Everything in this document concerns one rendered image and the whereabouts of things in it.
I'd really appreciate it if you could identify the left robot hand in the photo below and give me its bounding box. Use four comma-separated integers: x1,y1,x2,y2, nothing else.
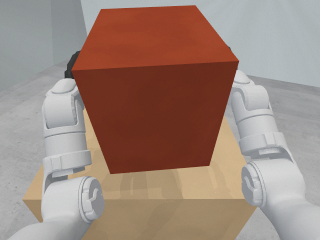
64,51,80,79

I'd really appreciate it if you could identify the robot left upper arm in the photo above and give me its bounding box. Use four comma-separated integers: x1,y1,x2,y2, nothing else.
8,176,105,240

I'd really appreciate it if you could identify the carton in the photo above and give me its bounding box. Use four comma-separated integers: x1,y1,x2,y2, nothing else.
71,5,239,174

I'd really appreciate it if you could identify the pedestal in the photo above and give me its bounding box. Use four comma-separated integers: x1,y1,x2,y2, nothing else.
22,107,257,240

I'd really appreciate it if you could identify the left robot forearm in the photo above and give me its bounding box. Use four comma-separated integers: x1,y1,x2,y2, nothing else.
41,78,92,219

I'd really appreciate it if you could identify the robot right upper arm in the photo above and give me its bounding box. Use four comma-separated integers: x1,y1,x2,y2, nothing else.
241,158,320,240

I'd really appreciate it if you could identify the right robot forearm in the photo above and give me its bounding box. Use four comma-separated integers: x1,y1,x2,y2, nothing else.
227,70,306,197

